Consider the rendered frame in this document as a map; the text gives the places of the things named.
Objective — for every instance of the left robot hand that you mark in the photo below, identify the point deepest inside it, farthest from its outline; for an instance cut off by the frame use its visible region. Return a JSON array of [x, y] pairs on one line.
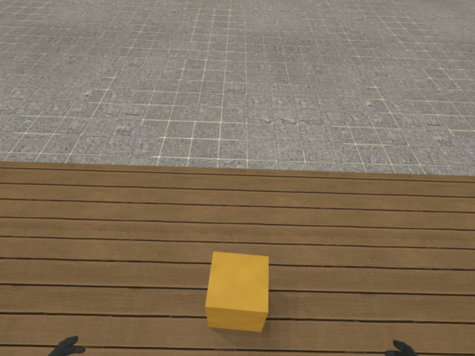
[[64, 349]]

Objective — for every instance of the carton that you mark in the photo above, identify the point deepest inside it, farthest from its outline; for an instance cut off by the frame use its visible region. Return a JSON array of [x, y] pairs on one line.
[[238, 291]]

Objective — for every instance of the right robot hand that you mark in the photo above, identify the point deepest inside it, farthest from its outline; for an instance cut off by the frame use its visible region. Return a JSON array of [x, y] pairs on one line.
[[405, 350]]

